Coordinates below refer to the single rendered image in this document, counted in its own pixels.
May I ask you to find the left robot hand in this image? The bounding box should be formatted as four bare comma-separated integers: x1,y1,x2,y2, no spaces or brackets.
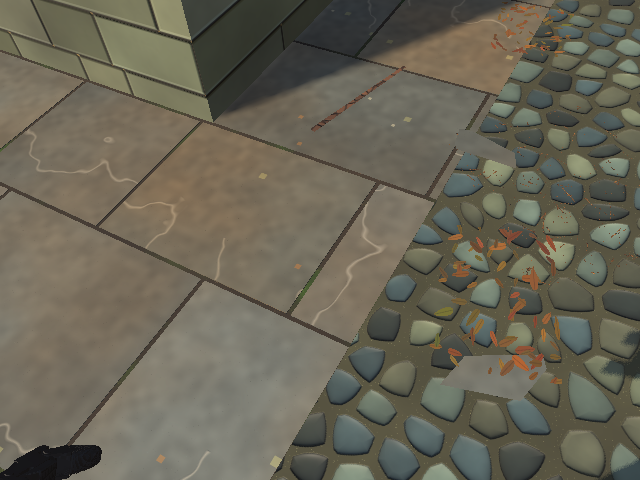
0,445,102,480

